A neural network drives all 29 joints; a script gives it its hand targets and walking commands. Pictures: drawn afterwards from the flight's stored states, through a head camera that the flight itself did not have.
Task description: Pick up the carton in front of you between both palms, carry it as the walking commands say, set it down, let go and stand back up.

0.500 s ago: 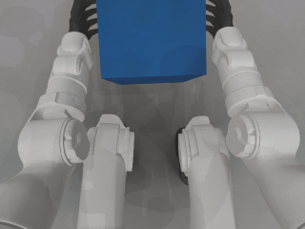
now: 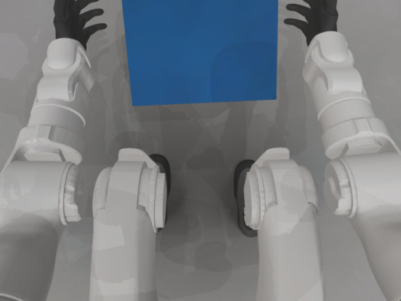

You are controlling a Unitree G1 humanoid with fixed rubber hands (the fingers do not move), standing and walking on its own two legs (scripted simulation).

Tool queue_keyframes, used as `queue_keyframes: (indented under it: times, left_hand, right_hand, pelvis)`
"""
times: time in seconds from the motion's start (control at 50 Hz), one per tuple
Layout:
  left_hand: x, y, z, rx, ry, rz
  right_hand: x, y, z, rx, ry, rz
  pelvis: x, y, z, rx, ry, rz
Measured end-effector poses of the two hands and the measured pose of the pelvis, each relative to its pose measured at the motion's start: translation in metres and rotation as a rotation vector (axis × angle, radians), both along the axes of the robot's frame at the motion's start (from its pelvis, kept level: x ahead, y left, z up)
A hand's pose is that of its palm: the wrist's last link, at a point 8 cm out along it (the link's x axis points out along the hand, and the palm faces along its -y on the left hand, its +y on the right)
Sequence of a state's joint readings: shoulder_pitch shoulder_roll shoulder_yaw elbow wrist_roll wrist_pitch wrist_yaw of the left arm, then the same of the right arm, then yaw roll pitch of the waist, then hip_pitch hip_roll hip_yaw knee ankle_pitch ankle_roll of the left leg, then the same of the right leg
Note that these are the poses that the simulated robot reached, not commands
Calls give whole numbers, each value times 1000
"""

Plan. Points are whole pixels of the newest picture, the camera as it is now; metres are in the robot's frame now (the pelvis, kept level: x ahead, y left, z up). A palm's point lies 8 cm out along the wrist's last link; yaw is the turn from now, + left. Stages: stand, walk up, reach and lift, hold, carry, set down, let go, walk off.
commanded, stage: set down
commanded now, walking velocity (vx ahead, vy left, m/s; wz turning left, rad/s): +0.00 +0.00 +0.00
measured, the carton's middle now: (199, 46) +0.50 +0.01 -0.24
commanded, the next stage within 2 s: let go in 0.98 s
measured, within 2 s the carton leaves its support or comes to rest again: neither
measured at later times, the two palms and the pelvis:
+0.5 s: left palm out of the picture +0.50 +0.21 +0.00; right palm out of the picture +0.52 -0.17 +0.00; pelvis +0.01 +0.00 +0.11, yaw +0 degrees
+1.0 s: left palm out of the picture +0.49 +0.22 +0.15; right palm out of the picture +0.51 -0.18 +0.15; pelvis +0.04 +0.00 +0.25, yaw +0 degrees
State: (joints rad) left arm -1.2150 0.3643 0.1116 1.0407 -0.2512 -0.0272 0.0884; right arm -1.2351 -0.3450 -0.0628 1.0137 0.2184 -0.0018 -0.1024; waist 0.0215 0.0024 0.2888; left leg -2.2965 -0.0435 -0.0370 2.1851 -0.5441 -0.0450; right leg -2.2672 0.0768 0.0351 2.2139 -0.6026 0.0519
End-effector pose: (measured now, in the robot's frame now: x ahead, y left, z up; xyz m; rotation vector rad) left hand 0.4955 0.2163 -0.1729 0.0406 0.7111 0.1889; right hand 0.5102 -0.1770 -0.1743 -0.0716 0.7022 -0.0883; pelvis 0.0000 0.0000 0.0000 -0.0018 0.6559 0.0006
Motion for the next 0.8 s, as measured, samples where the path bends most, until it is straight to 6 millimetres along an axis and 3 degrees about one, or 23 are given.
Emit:
queue_keyframes:
  times: [0.1, 0.28, 0.56, 0.8]
  left_hand:
    - [7, -7, 34, -12, -69, -9]
    - [1, -6, 109, -8, -65, 3]
    - [3, -1, 186, 0, -88, -6]
    - [2, 4, 264, -6, -86, -14]
  right_hand:
    - [6, 6, 34, 4, -62, 6]
    - [6, 6, 112, -1, -56, -10]
    - [5, 0, 186, -7, -78, -4]
    - [7, -3, 265, -2, -77, 6]
  pelvis:
    - [1, 0, 9, -1, 5, 5]
    - [7, -1, 61, -4, 84, 9]
    - [14, 0, 127, -3, 159, 10]
    - [28, 1, 195, -4, 163, 11]
